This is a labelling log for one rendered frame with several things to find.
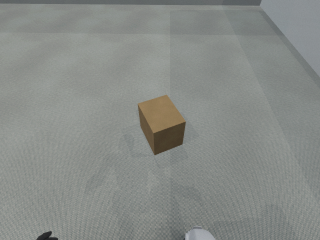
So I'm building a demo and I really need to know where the robot right shin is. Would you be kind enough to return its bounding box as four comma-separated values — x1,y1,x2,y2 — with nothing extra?
191,226,202,230

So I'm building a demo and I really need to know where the carton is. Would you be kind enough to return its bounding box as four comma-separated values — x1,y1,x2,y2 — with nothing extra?
138,95,186,155

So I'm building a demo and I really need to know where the right robot thigh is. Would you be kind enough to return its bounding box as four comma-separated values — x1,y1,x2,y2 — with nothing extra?
185,228,216,240

